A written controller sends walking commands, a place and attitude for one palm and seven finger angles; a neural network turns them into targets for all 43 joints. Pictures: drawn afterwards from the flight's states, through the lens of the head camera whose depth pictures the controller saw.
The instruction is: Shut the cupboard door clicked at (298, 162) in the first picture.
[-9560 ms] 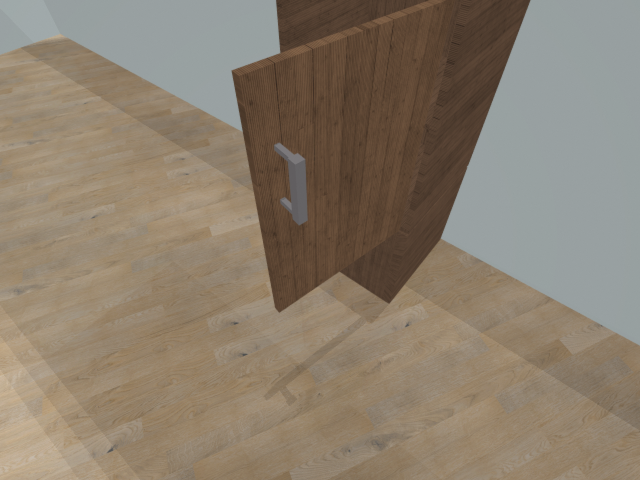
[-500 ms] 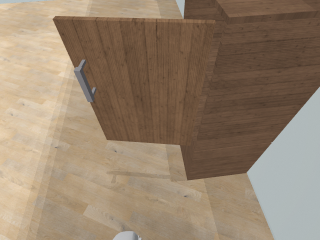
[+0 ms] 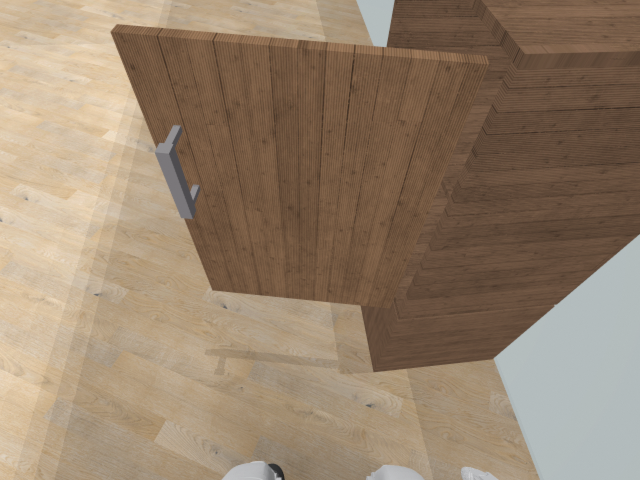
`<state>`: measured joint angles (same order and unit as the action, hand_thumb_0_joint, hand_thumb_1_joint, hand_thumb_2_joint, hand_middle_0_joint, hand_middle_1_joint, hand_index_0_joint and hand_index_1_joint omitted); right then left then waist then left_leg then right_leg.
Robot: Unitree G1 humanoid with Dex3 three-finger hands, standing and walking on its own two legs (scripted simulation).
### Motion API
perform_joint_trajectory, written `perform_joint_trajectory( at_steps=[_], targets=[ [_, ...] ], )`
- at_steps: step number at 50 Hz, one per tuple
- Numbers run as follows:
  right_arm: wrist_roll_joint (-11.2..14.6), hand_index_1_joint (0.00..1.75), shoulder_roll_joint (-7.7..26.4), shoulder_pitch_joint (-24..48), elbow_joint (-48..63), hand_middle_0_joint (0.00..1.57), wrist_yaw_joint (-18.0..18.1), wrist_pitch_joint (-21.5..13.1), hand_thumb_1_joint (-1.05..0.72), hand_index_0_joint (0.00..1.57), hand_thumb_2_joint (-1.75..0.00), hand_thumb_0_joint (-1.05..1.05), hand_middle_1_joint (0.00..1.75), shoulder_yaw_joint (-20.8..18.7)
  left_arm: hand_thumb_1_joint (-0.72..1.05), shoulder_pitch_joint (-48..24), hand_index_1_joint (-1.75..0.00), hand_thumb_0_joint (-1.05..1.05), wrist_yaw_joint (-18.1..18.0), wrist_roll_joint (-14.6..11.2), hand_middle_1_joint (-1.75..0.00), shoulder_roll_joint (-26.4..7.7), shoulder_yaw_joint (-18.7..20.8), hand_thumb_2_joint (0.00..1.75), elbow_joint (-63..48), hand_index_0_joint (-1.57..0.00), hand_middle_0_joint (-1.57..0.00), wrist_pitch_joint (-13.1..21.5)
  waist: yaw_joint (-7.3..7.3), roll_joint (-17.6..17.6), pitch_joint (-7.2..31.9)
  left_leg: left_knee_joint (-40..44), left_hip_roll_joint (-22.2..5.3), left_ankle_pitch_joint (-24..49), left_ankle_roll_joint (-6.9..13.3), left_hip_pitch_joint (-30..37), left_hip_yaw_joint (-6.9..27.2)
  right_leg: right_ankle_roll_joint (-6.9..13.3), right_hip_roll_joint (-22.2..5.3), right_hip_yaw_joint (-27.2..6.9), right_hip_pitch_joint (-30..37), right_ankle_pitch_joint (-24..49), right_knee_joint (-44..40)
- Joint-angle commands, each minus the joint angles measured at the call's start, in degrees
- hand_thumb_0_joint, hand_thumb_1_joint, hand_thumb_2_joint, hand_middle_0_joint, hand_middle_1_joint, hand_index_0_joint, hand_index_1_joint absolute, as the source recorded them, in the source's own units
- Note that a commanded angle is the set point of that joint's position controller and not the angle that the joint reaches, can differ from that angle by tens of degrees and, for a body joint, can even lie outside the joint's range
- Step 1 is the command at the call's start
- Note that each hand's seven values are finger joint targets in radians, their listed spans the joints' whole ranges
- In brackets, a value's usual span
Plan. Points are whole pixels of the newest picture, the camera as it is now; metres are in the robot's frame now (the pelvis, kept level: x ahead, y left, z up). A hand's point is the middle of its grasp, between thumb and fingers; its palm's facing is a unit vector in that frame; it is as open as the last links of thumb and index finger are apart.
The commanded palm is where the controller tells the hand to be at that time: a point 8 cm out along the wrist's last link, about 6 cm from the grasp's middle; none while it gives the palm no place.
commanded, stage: come to a stop and stand still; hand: left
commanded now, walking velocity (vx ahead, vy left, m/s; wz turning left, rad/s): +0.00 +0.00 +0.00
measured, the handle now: (181, 174) +0.48 +0.25 +0.07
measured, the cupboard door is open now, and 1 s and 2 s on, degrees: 78 78 78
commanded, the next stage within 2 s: look again from close up in 0.50 s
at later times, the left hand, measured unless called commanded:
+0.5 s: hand out of the picture +0.01 +0.13 -0.18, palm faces +0.07 -0.98 -0.17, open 7.2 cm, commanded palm none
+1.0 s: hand out of the picture -0.01 +0.13 -0.16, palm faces +0.01 -0.97 -0.22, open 7.3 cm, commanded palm none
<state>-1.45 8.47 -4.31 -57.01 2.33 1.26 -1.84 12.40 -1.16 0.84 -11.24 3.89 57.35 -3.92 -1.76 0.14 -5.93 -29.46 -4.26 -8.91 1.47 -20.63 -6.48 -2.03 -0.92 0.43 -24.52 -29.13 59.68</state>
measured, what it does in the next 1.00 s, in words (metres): steps on the spot: right foot, then left foot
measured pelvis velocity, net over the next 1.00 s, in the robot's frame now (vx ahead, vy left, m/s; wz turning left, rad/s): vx -0.01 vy -0.05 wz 0.00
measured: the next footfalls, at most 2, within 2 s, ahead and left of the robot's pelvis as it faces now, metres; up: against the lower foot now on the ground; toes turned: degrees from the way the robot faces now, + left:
right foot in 0.12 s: +0.01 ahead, -0.16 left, +0.00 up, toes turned -2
left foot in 0.38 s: +0.00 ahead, +0.06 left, +0.00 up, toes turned +4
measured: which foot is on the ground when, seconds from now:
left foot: down 0.00-0.12, up 0.14-0.36, down 0.38-1.00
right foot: up 0.00-0.10, down 0.12-1.00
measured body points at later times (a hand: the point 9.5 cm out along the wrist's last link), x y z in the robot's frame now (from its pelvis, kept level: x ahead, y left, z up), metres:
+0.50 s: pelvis -0.02 -0.05 +0.01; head +0.00 -0.03 +0.45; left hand +0.01 +0.18 -0.16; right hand -0.01 -0.28 -0.15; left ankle -0.04 +0.06 -0.73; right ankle -0.03 -0.16 -0.73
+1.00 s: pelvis -0.01 -0.05 +0.00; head +0.00 -0.06 +0.45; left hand -0.01 +0.19 -0.15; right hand +0.00 -0.27 -0.16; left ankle -0.04 +0.06 -0.73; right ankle -0.03 -0.16 -0.73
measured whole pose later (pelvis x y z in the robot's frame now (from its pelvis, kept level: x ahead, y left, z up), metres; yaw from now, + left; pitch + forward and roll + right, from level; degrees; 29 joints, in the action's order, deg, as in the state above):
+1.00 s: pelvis -0.01 -0.05 +0.00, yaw +0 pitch -1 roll +1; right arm -0.9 10.4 -15.4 -61.8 0.8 -1.3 1.2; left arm 15.3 -1.6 0.5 -9.3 -1.2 62.7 0.7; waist -0.3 -1.2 -2.4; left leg -25.6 0.6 -15.9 1.1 -9.0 -3.9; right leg -0.1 -1.9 1.9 -11.4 -16.5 28.5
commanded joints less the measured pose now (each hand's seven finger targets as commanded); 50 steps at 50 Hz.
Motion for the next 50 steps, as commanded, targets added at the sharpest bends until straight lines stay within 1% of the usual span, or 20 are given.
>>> perform_joint_trajectory(
  at_steps=[1, 4, 5, 6, 7, 8, 11, 14, 16, 17, 19, 21, 23, 27, 28, 29, 31, 36, 40, 50],
  targets=[
    [-0.5, 0.30, 12.9, -3.6, 2.2, 0.20, 0.1, 0.0, -0.90, 0.20, -0.90, 0.00, 0.30, -3.7, 0.90, 6.4, -0.30, 0.00, 0.4, 0.4, -0.30, -1.9, 0.7, 0.90, -2.9, -0.20, -0.20, 0.7, 1.74, -11.4, 9.3, 12.7, -14.3, -2.2, 7.3, 3.6, 12.9, 1.0, -1.3, 2.3, 6.7, 1.8, -12.4],
    [0.0, 0.30, 12.5, -3.5, 2.5, 0.20, -0.6, 0.7, -0.90, 0.20, -0.90, 0.00, 0.30, -4.1, 0.90, 12.1, -0.30, 0.00, 0.3, 0.4, -0.30, -3.0, 0.8, 0.90, -1.3, -0.20, -0.20, 1.4, -0.78, -6.3, 9.1, 8.7, -9.3, -12.3, 3.2, -3.5, 10.2, 2.0, -0.3, 4.2, 19.0, 11.7, -31.0],
    [0.5, 0.30, 9.5, -4.4, 2.8, 0.20, -0.9, 1.1, -0.90, 0.20, -0.90, 0.00, 0.30, -3.9, 0.90, 12.4, -0.30, 0.00, 0.0, 1.1, -0.30, -5.6, 1.1, 0.90, -1.5, -0.20, -0.20, 1.8, -0.78, 3.8, 6.6, 1.5, -3.5, -17.5, 0.3, -7.2, 6.3, 3.9, -5.2, -2.9, 18.1, 8.0, -40.1],
    [0.8, 0.30, 5.5, -4.4, 4.0, 0.20, -1.4, 1.5, -0.90, 0.20, -0.90, 0.00, 0.30, -3.1, 0.90, 8.3, -0.30, 0.00, -0.3, 1.5, -0.30, -10.5, 1.5, 0.90, -2.9, -0.20, -0.20, 2.2, 0.33, 18.8, 3.3, -9.6, 3.2, -20.0, -3.3, -9.3, 1.0, 8.7, -17.1, -18.1, 10.5, -1.2, -49.2],
    [0.7, 0.30, 6.2, -1.7, 5.1, 0.20, -1.9, 1.9, -0.90, 0.20, -0.90, 0.00, 0.30, -2.9, 0.90, 3.7, -0.30, 0.00, -0.5, 1.1, -0.30, -11.1, 1.1, 0.90, -4.7, -0.20, -0.20, 2.6, -0.62, 15.6, 1.7, -18.0, 2.2, -22.0, -2.4, -4.3, 5.2, 12.1, -21.0, -18.8, 0.6, -4.4, -52.5],
    [0.6, 0.30, 5.6, -3.0, 5.0, 0.20, -2.4, 1.9, -0.90, 0.20, -0.90, 0.00, 0.30, -2.9, 0.90, -0.4, -0.30, 0.00, -0.3, 1.4, -0.30, -11.3, 0.6, 0.90, -6.0, -0.20, -0.20, 2.3, 1.76, 10.5, 1.5, -22.9, 3.2, -19.8, -2.0, -2.3, 5.5, 12.3, -19.0, -15.0, -3.2, -3.6, -51.4],
    [0.4, 0.30, 5.9, -7.3, 1.3, 0.20, -2.1, 1.5, -0.90, 0.20, -0.90, 0.00, 0.30, -2.7, 0.90, -2.0, -0.30, 0.00, -0.4, 0.7, -0.30, -7.4, -0.2, 0.90, -4.6, -0.20, -0.20, 3.9, 3.07, 12.8, 2.1, -25.1, 2.5, -14.7, -2.4, -3.9, 5.7, 10.3, -13.1, -7.5, 5.4, 18.6, -44.8],
    [0.8, 0.30, 4.3, -8.8, 0.2, 0.20, -1.7, 0.5, -0.90, 0.20, -0.90, 0.00, 0.30, -1.8, 0.90, 1.2, -0.30, 0.00, -0.7, 0.7, -0.30, -7.5, -0.4, 0.90, -2.8, -0.20, -0.20, 4.4, 1.95, 8.3, 4.8, -11.7, 3.2, -15.5, -3.1, -0.2, 3.7, 10.7, -12.6, -5.7, 13.5, 32.0, -40.0],
    [0.9, 0.30, 3.9, -11.2, -1.4, 0.20, -1.2, -0.5, -0.90, 0.20, -0.90, 0.00, 0.30, -1.1, 0.90, 2.8, -0.30, 0.00, -0.7, 0.1, -0.30, -7.5, -0.6, 0.90, -1.0, -0.20, -0.20, 4.5, 2.25, 6.1, 7.6, 4.1, 3.5, -7.2, -3.2, 6.6, 3.8, 9.0, -11.6, -5.7, 16.7, 37.0, -34.7],
    [0.9, 0.30, 4.3, -12.3, -2.7, 0.20, -1.1, -1.2, -0.90, 0.20, -0.90, 0.00, 0.30, -0.9, 0.90, 3.1, -0.30, 0.00, -0.5, -0.4, -0.30, -6.3, -0.9, 0.90, -0.3, -0.20, -0.20, 4.6, 2.06, 3.0, 7.6, 8.9, 2.0, 1.3, -2.4, 11.5, 6.4, 6.6, -9.5, -4.1, 14.2, 32.7, -32.7],
    [0.3, 0.30, 8.6, -11.2, -2.6, 0.20, -0.2, -2.2, -0.90, 0.20, -0.90, 0.00, 0.30, -0.8, 0.90, 5.4, -0.30, 0.00, -0.4, -1.1, -0.30, -3.1, -1.7, 0.90, 0.4, -0.20, -0.20, 4.3, 0.03, -7.6, 8.5, 8.3, -7.6, 17.2, 2.1, 10.8, 15.0, 2.7, -4.6, -1.3, 14.3, 22.8, -33.2],
    [0.3, 0.30, 7.6, -9.9, -3.5, 0.20, 0.1, -1.9, -0.90, 0.20, -0.90, 0.00, 0.30, -0.3, 0.90, 3.4, -0.30, 0.00, -0.4, -0.6, -0.30, -3.3, -1.8, 0.90, 1.4, -0.20, -0.20, 4.0, 0.35, -4.2, 6.9, 8.2, -4.8, 11.7, 0.6, 8.5, 11.8, 2.9, -4.5, -1.6, 16.6, 23.7, -36.0],
    [0.6, 0.30, 6.7, -11.0, -4.8, 0.20, 0.2, -1.9, -0.90, 0.20, -0.90, 0.00, 0.30, 0.0, 0.90, 2.5, -0.30, 0.00, -0.3, -0.7, -0.30, -4.0, -1.8, 0.90, 2.4, -0.20, -0.20, 3.7, 0.68, -9.0, 6.1, 9.9, -4.0, 10.6, 0.1, 8.6, 11.0, 2.9, -4.6, -1.0, 17.8, 23.0, -35.9],
    [0.8, 0.30, 5.7, -12.1, -5.6, 0.20, 0.1, -1.7, -0.90, 0.20, -0.90, 0.00, 0.30, 0.2, 0.90, 2.8, -0.30, 0.00, -0.1, -0.5, -0.30, -3.7, -2.1, 0.90, 4.1, -0.20, -0.20, 4.0, 1.03, -1.8, 2.9, 11.5, -2.5, 0.4, -0.7, 7.7, 9.8, 3.4, -4.8, -1.8, 16.9, 20.8, -40.0],
    [1.3, 0.30, 8.1, -7.9, -1.9, 0.20, -0.7, -2.7, -0.90, 0.20, -0.90, 0.00, 0.30, 0.1, 0.90, 8.5, -0.30, 0.00, -2.9, 0.3, -0.30, -4.0, -3.0, 0.90, 5.2, -0.20, -0.20, 5.3, -0.44, -5.7, 1.8, 0.1, -2.3, 5.8, -1.7, 7.6, 6.2, 3.3, -7.5, -4.2, 12.7, 34.5, -37.9],
    [0.8, 0.30, 4.5, -10.7, -0.8, 0.20, -1.1, -2.2, -0.90, 0.20, -0.90, 0.00, 0.30, 0.6, 0.90, 5.6, -0.30, 0.00, -2.4, -0.1, -0.30, -6.5, -2.9, 0.90, 2.7, -0.20, -0.20, 5.9, 2.37, -5.0, 4.6, 1.4, 0.2, -5.5, -1.6, 7.4, 7.0, 5.1, -8.7, -6.4, 12.3, 23.5, -38.3],
    [0.5, 0.30, 5.2, -14.1, -1.1, 0.20, -1.4, -2.7, -0.90, 0.20, -0.90, 0.00, 0.30, 0.9, 0.90, 3.9, -0.30, 0.00, -1.6, 0.1, -0.30, -5.4, -3.1, 0.90, 1.9, -0.20, -0.20, 5.9, 2.89, -3.8, 4.3, 5.0, -0.9, -4.0, -0.4, 6.7, 8.8, 5.4, -5.5, -3.9, 10.4, 12.5, -37.1],
    [0.7, 0.30, 6.7, -14.3, 0.1, 0.20, -1.1, -3.4, -0.90, 0.20, -0.90, 0.00, 0.30, 1.5, 0.90, 5.1, -0.30, 0.00, -1.1, -0.2, -0.30, -3.7, -3.8, 0.90, 2.3, -0.20, -0.20, 6.0, 2.44, 2.9, 4.8, 6.5, -1.5, 2.3, 0.8, 8.4, 9.5, 4.6, -4.7, -2.4, 12.8, 19.7, -35.1],
    [0.7, 0.30, 7.0, -13.4, -0.6, 0.20, -1.1, -3.3, -0.90, 0.20, -0.90, 0.00, 0.30, 1.9, 0.90, 5.7, -0.30, 0.00, -0.8, -0.2, -0.30, -4.0, -3.9, 0.90, 2.7, -0.20, -0.20, 5.6, 1.79, 1.3, 1.0, 8.7, -1.1, -0.2, 0.8, 7.1, 9.3, 4.5, -4.6, -3.0, 11.6, 17.3, -35.9],
    [0.7, 0.30, 7.3, -13.2, -3.1, 0.20, -1.0, -3.4, -0.90, 0.20, -0.90, 0.00, 0.30, 2.3, 0.90, 5.7, -0.30, 0.00, -0.8, -0.3, -0.30, -5.1, -3.7, 0.90, 3.5, -0.20, -0.20, 5.6, 1.44, 0.7, 3.1, 9.4, -1.1, 2.1, 0.6, 9.7, 8.1, 4.3, -5.3, -3.4, 13.7, 21.4, -36.4]
  ],
)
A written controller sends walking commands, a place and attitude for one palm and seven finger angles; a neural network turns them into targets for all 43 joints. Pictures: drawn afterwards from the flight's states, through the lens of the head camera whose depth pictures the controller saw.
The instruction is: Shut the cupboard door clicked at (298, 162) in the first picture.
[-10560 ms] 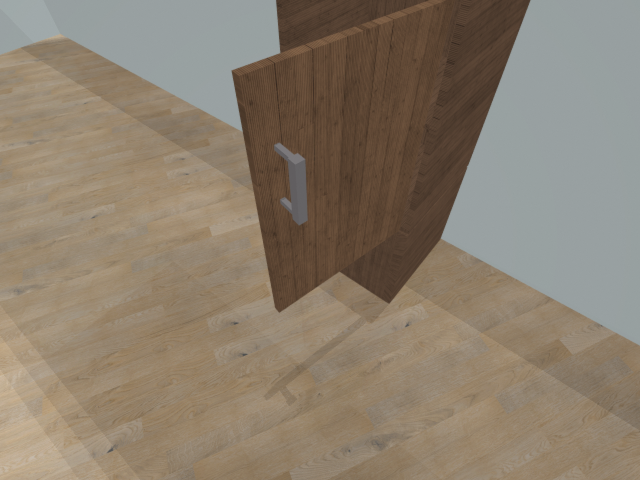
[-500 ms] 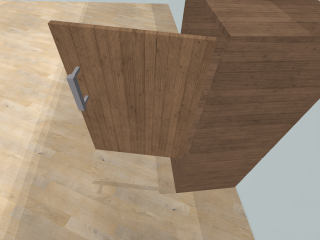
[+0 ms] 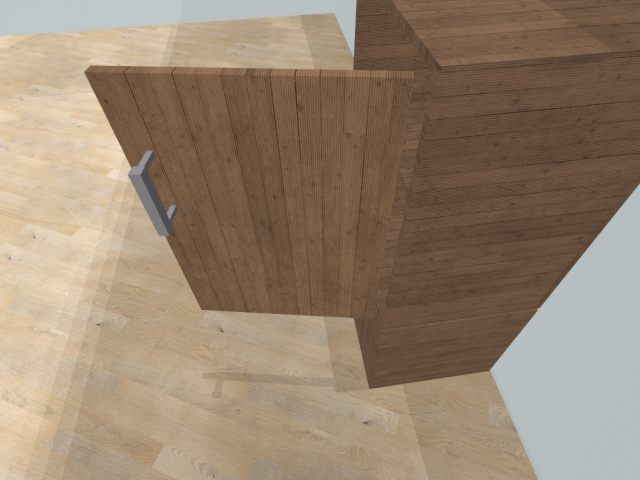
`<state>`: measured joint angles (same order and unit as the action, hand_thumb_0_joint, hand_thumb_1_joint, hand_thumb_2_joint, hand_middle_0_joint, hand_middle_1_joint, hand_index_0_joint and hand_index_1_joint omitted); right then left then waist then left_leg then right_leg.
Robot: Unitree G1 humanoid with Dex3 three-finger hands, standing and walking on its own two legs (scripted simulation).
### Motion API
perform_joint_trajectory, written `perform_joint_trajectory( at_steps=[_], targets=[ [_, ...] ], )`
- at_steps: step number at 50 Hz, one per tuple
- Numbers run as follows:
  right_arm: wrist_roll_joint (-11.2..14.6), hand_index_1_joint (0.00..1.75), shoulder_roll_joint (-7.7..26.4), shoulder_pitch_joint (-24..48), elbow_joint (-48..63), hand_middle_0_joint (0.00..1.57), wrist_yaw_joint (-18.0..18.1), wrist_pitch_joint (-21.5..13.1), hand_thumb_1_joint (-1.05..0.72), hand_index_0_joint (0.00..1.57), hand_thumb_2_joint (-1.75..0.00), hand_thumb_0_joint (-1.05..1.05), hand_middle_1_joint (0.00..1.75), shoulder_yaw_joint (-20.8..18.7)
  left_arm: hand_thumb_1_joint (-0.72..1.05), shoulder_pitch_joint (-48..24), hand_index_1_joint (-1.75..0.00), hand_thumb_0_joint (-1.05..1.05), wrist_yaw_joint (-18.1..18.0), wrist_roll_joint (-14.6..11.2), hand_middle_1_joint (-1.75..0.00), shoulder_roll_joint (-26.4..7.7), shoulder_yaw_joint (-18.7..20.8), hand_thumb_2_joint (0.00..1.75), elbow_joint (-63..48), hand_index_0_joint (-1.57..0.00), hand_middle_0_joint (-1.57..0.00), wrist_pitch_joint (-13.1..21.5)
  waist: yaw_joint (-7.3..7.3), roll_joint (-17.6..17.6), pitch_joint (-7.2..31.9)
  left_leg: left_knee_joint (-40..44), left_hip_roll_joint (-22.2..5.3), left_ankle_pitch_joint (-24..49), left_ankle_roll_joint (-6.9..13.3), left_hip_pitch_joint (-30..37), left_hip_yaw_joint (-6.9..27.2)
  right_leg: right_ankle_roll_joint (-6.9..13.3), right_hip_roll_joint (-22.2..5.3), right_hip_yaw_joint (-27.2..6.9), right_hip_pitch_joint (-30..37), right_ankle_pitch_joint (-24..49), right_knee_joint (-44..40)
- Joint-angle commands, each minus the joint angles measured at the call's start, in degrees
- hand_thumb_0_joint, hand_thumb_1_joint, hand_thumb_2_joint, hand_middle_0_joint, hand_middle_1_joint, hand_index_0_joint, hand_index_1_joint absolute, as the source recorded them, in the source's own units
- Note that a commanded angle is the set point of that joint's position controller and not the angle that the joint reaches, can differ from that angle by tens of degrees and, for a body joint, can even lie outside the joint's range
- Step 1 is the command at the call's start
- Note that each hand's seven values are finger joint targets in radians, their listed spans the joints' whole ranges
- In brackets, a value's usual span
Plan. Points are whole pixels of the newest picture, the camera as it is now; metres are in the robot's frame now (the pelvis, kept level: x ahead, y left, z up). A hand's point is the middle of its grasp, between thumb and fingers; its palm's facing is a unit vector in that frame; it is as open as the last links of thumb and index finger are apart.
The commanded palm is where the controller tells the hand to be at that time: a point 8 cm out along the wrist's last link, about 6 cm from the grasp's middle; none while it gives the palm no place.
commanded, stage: look again from close up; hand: left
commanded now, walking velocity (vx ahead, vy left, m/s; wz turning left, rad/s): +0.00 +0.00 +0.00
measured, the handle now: (156, 194) +0.50 +0.29 +0.06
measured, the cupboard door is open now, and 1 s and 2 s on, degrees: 78 78 78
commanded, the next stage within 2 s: shuffle to correct the standing spot in 0.08 s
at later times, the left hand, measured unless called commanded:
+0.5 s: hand out of the picture +0.03 +0.19 -0.18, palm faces +0.05 -0.97 -0.22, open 7.3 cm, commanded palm none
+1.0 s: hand out of the picture +0.02 +0.28 -0.18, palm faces +0.06 -0.96 -0.26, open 7.3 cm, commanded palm none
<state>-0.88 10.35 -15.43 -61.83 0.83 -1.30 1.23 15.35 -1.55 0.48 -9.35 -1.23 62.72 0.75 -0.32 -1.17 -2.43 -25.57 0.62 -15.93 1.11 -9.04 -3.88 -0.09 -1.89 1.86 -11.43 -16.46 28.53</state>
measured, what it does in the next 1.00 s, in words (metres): lifts its left foot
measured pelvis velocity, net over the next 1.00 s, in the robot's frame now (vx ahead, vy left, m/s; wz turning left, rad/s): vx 0.01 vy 0.08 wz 0.01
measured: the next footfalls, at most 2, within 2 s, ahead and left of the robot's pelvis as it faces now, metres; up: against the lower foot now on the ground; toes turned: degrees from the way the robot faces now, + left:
left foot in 1.04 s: +0.07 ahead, +0.23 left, +0.00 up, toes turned +4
right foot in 1.40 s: +0.03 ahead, +0.04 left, +0.00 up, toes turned -2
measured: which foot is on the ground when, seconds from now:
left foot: down 0.00-0.74, up 0.76-1.00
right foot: down 0.00-1.00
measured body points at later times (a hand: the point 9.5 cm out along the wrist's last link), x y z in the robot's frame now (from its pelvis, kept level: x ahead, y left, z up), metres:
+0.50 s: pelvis +0.02 +0.01 -0.01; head +0.04 +0.01 +0.44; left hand +0.02 +0.24 -0.16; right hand +0.04 -0.23 -0.16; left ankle -0.02 +0.11 -0.74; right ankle -0.01 -0.12 -0.74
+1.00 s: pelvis +0.01 +0.08 -0.01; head +0.06 +0.09 +0.44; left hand +0.02 +0.34 -0.16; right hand +0.11 -0.16 -0.15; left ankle +0.04 +0.23 -0.72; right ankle +0.00 -0.08 -0.74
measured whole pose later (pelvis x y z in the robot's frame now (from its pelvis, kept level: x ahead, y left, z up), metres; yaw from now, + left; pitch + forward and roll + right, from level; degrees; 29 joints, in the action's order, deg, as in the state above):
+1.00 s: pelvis +0.01 +0.08 -0.01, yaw +0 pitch +0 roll +3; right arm -0.5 11.9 -8.7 -53.4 -1.6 2.3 -2.5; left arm 15.3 -1.5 2.3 -12.4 2.9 56.4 -1.2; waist -2.7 3.5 -5.3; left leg -41.0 -1.4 -19.1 -2.2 -21.7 -3.1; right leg -4.6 -10.4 2.3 -15.1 -19.1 34.4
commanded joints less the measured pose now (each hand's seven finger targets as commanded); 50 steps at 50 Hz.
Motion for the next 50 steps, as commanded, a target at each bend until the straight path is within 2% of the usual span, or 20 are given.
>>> perform_joint_trajectory(
  at_steps=[1, 8, 12, 17, 21, 24, 26, 29, 31, 34, 35, 36, 37, 38, 39, 41, 44, 47, 49, 50],
  targets=[
    [0.1, 0.30, 5.3, -2.0, 1.4, 0.20, 0.5, -0.9, -0.90, 0.20, -0.90, 0.00, 0.30, -0.8, 0.90, 2.7, -0.30, 0.00, -0.4, 0.0, -0.30, -7.0, 1.4, 0.90, -1.8, -0.20, -0.20, 0.9, -0.03, 2.6, -0.3, 5.3, -6.0, 9.7, 0.9, -1.5, 5.4, 2.3, -4.4, -4.7, 0.7, 9.6, -5.3],
    [0.2, 0.30, 5.2, -1.8, -0.1, 0.20, 0.9, -1.0, -0.90, 0.20, -0.90, 0.00, 0.30, -0.9, 0.90, 2.4, -0.30, 0.00, -0.5, 0.0, -0.30, -7.5, 1.7, 0.90, -1.4, -0.20, -0.20, 1.0, -0.18, 0.2, 0.7, 4.9, -6.3, 13.9, 0.6, -0.4, 4.9, 2.5, -4.6, -4.6, 2.5, 15.2, -4.8],
    [0.2, 0.30, 4.4, -1.9, -0.4, 0.20, 0.8, -0.4, -0.90, 0.20, -0.90, 0.00, 0.30, -0.9, 0.90, 2.4, -0.30, 0.00, -0.7, 0.2, -0.30, -7.7, 2.0, 0.90, -1.5, -0.20, -0.20, 0.9, -0.51, 1.3, -0.8, 3.9, -5.6, 10.2, 0.3, -1.7, 3.8, 3.1, -5.6, -5.4, 2.4, 15.2, -5.2],
    [0.0, 0.30, 4.3, -1.4, 1.2, 0.20, 0.5, 0.9, -0.90, 0.20, -0.90, 0.00, 0.30, -1.4, 0.90, 3.4, -0.30, 0.00, -0.9, 0.4, -0.30, -10.1, 3.3, 0.90, -2.4, -0.20, -0.20, 0.5, -0.93, 6.4, -0.7, -0.3, -3.2, 3.1, -0.9, -5.2, 1.3, 5.4, -10.3, -10.3, 3.2, 12.6, -7.0],
    [0.0, 0.30, 4.4, -1.6, 2.6, 0.20, 0.4, 1.2, -0.90, 0.20, -0.90, 0.00, 0.30, -2.0, 0.90, 3.1, -0.30, 0.00, -1.3, 0.5, -0.30, -11.6, 4.5, 0.90, -3.5, -0.20, -0.20, 0.2, -0.85, 8.2, 0.1, -2.3, -2.8, 2.0, -1.4, -6.5, 0.6, 7.5, -13.8, -12.7, 4.2, 19.8, -5.6],
    [0.0, 0.30, 4.8, -2.5, 2.9, 0.20, 0.4, 1.0, -0.90, 0.20, -0.90, 0.00, 0.30, -2.3, 0.90, 2.0, -0.30, 0.00, -1.4, 0.6, -0.30, -11.4, 5.0, 0.90, -4.8, -0.20, -0.20, -0.4, -0.57, 5.2, 0.9, -0.6, -3.3, 8.3, -0.9, -3.8, 1.2, 6.2, -11.9, -9.4, 2.3, 20.1, -1.4],
    [-0.2, 0.30, 6.5, -3.7, 3.2, 0.20, 0.5, 0.9, -0.90, 0.20, -0.90, 0.00, 0.30, -2.8, 0.90, 1.2, -0.30, 0.00, -1.4, 0.6, -0.30, -10.0, 5.0, 0.90, -5.9, -0.20, -0.20, -0.9, -0.10, -1.4, 2.2, 0.6, -6.4, 19.6, 0.7, 0.6, 4.0, 4.3, -7.7, -4.3, -0.8, 16.1, 4.3],
    [-0.3, 0.30, 8.5, -4.6, 4.1, 0.20, 0.9, 1.2, -0.90, 0.20, -0.90, 0.00, 0.30, -3.2, 0.90, -1.2, -0.30, 0.00, -1.4, 0.8, -0.30, -7.3, 4.2, 0.90, -7.6, -0.20, -0.20, -1.8, -0.03, -9.8, 1.0, 3.0, -12.7, 38.0, 7.4, 4.8, 11.2, 1.0, -1.3, 1.8, -9.0, -9.6, 12.8],
    [-0.5, 0.30, 8.6, -3.6, 5.5, 0.20, 0.9, 1.5, -0.90, 0.20, -0.90, 0.00, 0.30, -3.3, 0.90, -1.7, -0.30, 0.00, -1.4, 0.5, -0.30, -6.8, 4.2, 0.90, -8.0, -0.20, -0.20, -2.3, -0.29, -9.1, 0.3, 3.7, -13.6, 39.8, 9.5, 5.0, 11.3, 1.0, -1.8, 1.7, -11.0, -15.2, 16.1],
    [-0.4, 0.30, 8.9, 0.1, 7.5, 0.20, 0.8, 1.9, -0.90, 0.20, -0.90, 0.00, 0.30, -3.4, 0.90, 2.0, -0.30, 0.00, -1.2, 0.7, -0.30, -6.1, 4.4, 0.90, -7.0, -0.20, -0.20, -1.9, -2.96, -4.6, 1.3, -0.4, -11.4, 37.0, 7.9, 0.4, 8.3, 1.7, -2.7, 2.2, -3.5, -3.8, 7.6],
    [-0.2, 0.30, 8.9, 0.9, 8.1, 0.20, 0.7, 1.9, -0.90, 0.20, -0.90, 0.00, 0.30, -3.6, 0.90, 4.4, -0.30, 0.00, -1.4, 0.8, -0.30, -7.1, 4.7, 0.90, -6.4, -0.20, -0.20, -1.5, -4.11, -1.7, 2.0, -3.9, -9.4, 31.8, 5.9, -2.9, 7.0, 2.4, -4.5, 0.4, 1.4, 4.5, 1.9],
    [0.2, 0.30, 7.9, 1.4, 9.2, 0.20, 0.5, 1.9, -0.90, 0.20, -0.90, 0.00, 0.30, -3.8, 0.90, 7.2, -0.30, 0.00, -1.7, 1.1, -0.30, -10.2, 5.2, 0.90, -5.9, -0.20, -0.20, -0.9, -4.66, 7.8, 3.5, -11.1, -4.3, 19.3, 2.5, -9.8, 2.5, 5.3, -12.6, -10.1, 7.9, 17.6, -2.2],
    [0.1, 0.30, 6.0, 2.7, 10.5, 0.20, 0.2, 2.0, -0.90, 0.20, -0.90, 0.00, 0.30, -3.8, 0.90, 9.7, -0.30, 0.00, -1.8, 1.2, -0.30, -14.3, 6.2, 0.90, -5.4, -0.20, -0.20, -0.5, -5.47, 16.2, 3.6, -20.0, 1.5, -6.6, -0.8, -20.1, -1.1, 11.8, -24.6, -21.6, 14.7, 37.6, -5.2],
    [-0.1, 0.30, 6.6, 4.1, 10.8, 0.20, 0.3, 2.3, -0.90, 0.20, -0.90, 0.00, 0.30, -3.9, 0.90, 11.8, -0.30, 0.00, -2.0, 1.0, -0.30, -15.1, 6.4, 0.90, -4.9, -0.20, -0.20, 0.1, -6.17, 13.2, 3.3, -29.4, 0.3, -18.1, -1.7, -22.3, 3.2, 16.6, -29.0, -24.1, 13.4, 43.6, -6.2],
    [-0.3, 0.30, 6.4, 5.4, 10.8, 0.20, 0.1, 2.8, -0.90, 0.20, -0.90, 0.00, 0.30, -4.1, 0.90, 10.1, -0.30, 0.00, -2.4, 1.2, -0.30, -14.1, 6.5, 0.90, -5.0, -0.20, -0.20, 0.2, -5.59, 14.9, 1.6, -35.1, -1.2, -17.5, -1.8, -24.5, 6.1, 16.7, -27.3, -22.7, 11.2, 42.1, -6.5],
    [-0.2, 0.30, 5.7, 5.7, 11.0, 0.20, -0.8, 3.2, -0.90, 0.20, -0.90, 0.00, 0.30, -4.4, 0.90, 4.8, -0.30, 0.00, -2.4, 1.6, -0.30, -13.4, 6.4, 0.90, -7.3, -0.20, -0.20, -0.1, -3.59, 13.3, -0.7, -38.6, -2.9, -13.5, -2.2, -25.5, 7.3, 13.9, -23.7, -15.5, 5.8, 33.1, -6.8],
    [0.2, 0.30, 3.7, 4.7, 11.1, 0.20, -2.1, 3.6, -0.90, 0.20, -0.90, 0.00, 0.30, -4.0, 0.90, -0.5, -0.30, 0.00, -1.5, 2.0, -0.30, -14.4, 6.6, 0.90, -10.0, -0.20, -0.20, -0.2, -1.23, 13.7, 0.2, -27.3, -2.5, -7.6, -3.4, -16.7, 2.2, 8.7, -17.9, -5.9, -2.7, 24.5, -6.5],
    [0.5, 0.30, 3.3, 5.0, 11.2, 0.20, -2.3, 3.1, -0.90, 0.20, -0.90, 0.00, 0.30, -4.2, 0.90, -1.0, -0.30, 0.00, -0.8, 2.1, -0.30, -16.4, 7.5, 0.90, -10.5, -0.20, -0.20, -0.6, -1.79, 13.9, 0.9, -15.7, 0.3, -3.3, -3.8, -9.9, -2.6, 6.8, -15.8, -4.9, -5.0, 17.2, -4.8],
    [0.5, 0.30, 4.1, 1.0, 10.2, 0.20, -2.3, 2.5, -0.90, 0.20, -0.90, 0.00, 0.30, -4.3, 0.90, -2.1, -0.30, 0.00, -0.7, 1.8, -0.30, -17.4, 8.0, 0.90, -10.9, -0.20, -0.20, -1.1, 0.03, 12.9, 2.4, -6.2, 1.4, 2.3, -4.0, -2.2, -5.5, 4.5, -14.2, -3.3, -7.4, 13.3, -0.6],
    [0.4, 0.30, 4.9, -1.7, 9.2, 0.20, -2.1, 2.0, -0.90, 0.20, -0.90, 0.00, 0.30, -4.3, 0.90, -1.8, -0.30, 0.00, -0.6, 1.7, -0.30, -15.9, 7.5, 0.90, -10.9, -0.20, -0.20, -1.6, 0.96, 9.1, 3.8, -1.3, 0.7, 5.7, -3.9, 2.9, -5.2, 2.9, -11.8, -1.6, -8.9, 9.8, 4.2]
  ],
)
